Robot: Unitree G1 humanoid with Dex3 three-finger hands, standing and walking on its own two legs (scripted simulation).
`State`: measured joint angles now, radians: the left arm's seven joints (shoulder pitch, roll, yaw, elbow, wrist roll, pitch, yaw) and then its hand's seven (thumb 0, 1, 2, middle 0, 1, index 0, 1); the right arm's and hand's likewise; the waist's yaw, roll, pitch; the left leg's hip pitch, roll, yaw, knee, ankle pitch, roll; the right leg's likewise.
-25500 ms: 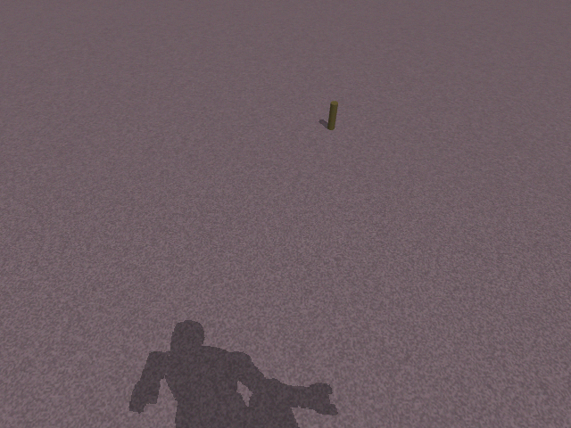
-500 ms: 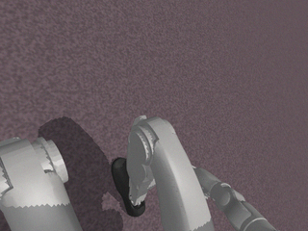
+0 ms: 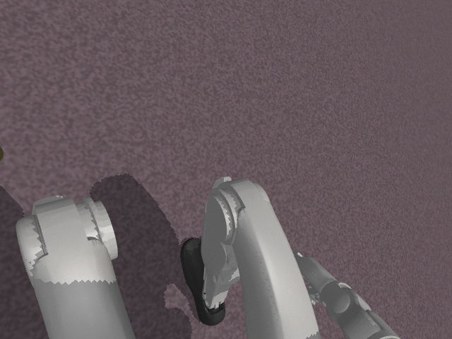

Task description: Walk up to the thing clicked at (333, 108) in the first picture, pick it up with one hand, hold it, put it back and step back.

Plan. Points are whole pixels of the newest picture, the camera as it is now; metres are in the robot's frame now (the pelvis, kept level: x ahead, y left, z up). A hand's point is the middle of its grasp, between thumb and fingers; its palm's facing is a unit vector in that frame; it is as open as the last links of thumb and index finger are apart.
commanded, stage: rise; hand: left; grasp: from the side
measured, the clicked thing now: out of the picture +0.43 +0.32 -0.21
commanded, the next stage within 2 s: home in 0.16 s
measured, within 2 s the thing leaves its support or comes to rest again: neither
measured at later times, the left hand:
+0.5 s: hand out of the picture +0.30 +0.45 +0.02, palm faces +0.46 -0.76 -0.47, open 17.3 cm
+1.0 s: hand out of the picture +0.22 +0.32 +0.21, palm faces +0.41 -0.81 -0.42, open 17.2 cm
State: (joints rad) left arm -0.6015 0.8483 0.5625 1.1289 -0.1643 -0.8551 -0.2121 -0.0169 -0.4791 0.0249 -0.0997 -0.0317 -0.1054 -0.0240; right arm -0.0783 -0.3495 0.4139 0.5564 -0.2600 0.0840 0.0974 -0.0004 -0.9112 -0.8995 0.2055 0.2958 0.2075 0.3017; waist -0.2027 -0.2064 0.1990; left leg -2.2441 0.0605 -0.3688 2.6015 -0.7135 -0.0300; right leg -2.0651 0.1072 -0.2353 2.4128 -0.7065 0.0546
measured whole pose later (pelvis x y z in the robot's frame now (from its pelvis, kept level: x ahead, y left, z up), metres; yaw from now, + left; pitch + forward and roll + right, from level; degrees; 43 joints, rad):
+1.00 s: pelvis +0.05 -0.01 +0.31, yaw +15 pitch +24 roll -4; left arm 0.11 0.36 0.20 0.33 0.00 0.13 0.14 -0.01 -0.50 0.09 -0.06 -0.06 -0.06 -0.06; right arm 0.14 -0.25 0.00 0.52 0.05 0.02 -0.11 0.01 -0.90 -0.90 0.20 0.30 0.20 0.30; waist -0.04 0.01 -0.17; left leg -1.33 0.07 -0.06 1.49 -0.58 -0.02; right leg -1.24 0.01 -0.06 1.45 -0.62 0.00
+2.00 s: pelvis +0.09 +0.00 +0.42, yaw +18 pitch +8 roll -2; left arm 0.47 0.20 -0.01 0.00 -0.02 0.27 0.14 -0.01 -0.54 0.06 -0.05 -0.05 -0.06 -0.05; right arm 0.28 -0.21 0.02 0.50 0.02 -0.11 -0.18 0.01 -0.90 -0.90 0.20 0.30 0.20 0.30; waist -0.02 0.03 -0.11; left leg -0.65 0.06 -0.03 0.96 -0.45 -0.03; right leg -0.57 0.00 -0.05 0.93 -0.49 0.00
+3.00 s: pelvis +0.09 +0.00 +0.42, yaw +17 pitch +8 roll -2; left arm 0.46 0.20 -0.01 0.01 -0.01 0.25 0.13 -0.01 -0.54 0.06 -0.05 -0.06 -0.06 -0.06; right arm 0.27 -0.21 0.03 0.52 0.01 -0.13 -0.18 0.01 -0.90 -0.90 0.20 0.30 0.20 0.30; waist -0.02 0.03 -0.09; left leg -0.64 0.05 -0.02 0.95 -0.45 -0.02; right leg -0.56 0.00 -0.04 0.91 -0.49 0.01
